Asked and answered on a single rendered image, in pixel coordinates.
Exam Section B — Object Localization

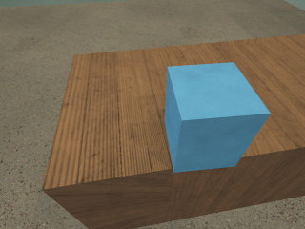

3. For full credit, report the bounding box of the pedestal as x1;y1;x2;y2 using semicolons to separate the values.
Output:
41;33;305;229

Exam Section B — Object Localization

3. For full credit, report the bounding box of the carton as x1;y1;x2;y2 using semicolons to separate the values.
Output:
164;62;271;173

